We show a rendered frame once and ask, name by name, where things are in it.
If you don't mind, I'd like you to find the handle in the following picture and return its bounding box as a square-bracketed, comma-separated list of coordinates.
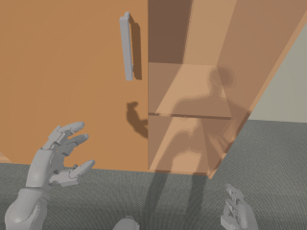
[119, 11, 133, 81]

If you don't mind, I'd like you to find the robot left forearm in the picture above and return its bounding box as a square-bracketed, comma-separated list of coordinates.
[5, 187, 51, 230]

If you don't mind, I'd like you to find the robot left hand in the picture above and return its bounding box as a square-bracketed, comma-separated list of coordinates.
[25, 121, 95, 193]

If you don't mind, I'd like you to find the robot right hand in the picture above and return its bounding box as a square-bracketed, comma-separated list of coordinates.
[221, 183, 259, 230]

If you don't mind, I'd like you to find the left robot thigh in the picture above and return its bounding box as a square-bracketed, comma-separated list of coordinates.
[112, 218, 140, 230]

